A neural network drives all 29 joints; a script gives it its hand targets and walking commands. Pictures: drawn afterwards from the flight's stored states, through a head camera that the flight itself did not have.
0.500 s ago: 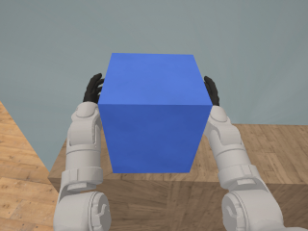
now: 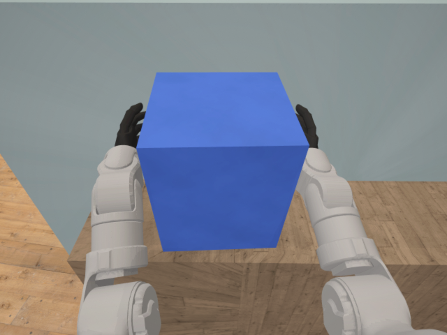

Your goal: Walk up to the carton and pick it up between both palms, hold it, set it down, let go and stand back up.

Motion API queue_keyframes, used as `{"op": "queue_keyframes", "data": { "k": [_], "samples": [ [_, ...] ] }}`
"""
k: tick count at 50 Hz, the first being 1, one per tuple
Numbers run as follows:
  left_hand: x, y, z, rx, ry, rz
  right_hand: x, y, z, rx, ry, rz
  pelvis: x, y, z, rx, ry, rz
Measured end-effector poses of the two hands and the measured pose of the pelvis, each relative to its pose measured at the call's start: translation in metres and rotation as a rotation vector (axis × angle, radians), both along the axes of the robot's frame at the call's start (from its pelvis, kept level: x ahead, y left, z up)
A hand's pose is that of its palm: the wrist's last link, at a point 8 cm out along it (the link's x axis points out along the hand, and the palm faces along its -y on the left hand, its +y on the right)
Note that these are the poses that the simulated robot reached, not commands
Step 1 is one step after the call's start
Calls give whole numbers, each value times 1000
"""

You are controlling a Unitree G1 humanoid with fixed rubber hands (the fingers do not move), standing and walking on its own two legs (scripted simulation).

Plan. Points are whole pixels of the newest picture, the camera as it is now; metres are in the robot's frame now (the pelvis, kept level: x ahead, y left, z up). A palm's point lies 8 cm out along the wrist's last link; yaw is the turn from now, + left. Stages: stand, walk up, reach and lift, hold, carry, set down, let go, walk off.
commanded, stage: reach and lift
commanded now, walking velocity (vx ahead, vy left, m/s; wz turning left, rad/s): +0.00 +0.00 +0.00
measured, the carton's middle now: (218, 163) +0.37 +0.01 +0.16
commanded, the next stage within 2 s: hold in 0.04 s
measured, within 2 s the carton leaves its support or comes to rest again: neither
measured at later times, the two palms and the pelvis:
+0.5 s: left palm (125, 149) +0.36 +0.16 +0.22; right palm (307, 149) +0.36 -0.14 +0.20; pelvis -0.01 +0.00 +0.00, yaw +0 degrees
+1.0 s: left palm (124, 148) +0.36 +0.16 +0.22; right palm (306, 147) +0.36 -0.14 +0.20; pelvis -0.01 +0.00 +0.00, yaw +0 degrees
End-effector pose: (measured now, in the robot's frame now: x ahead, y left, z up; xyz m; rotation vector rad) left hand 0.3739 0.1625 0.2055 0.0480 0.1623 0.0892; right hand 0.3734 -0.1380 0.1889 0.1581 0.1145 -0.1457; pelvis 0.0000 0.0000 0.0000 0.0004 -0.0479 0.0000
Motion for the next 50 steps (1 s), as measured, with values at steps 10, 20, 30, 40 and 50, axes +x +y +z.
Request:
{"op": "queue_keyframes", "data": {
  "k": [10, 20, 30, 40, 50],
  "samples": [
    [-10, -1, 4, 2, -2, 4, -8, -1, 4, -5, -5, 3, -6, -1, 0, 2, -9, 0],
    [-14, -1, 8, 4, -1, 11, -11, -1, 7, 4, -7, 9, -9, -2, 0, 2, -12, 0],
    [-15, 0, 11, 4, -6, 16, -11, 0, 11, 8, -14, 12, -8, -1, 0, 2, -12, 0],
    [-15, 0, 11, 4, -3, 17, -10, 0, 11, 8, -12, 13, -8, -1, 0, 2, -11, 0],
    [-16, 1, 13, 6, -9, 21, -10, 1, 13, 7, -18, 16, -8, -1, 0, 2, -11, 0]
  ]
}}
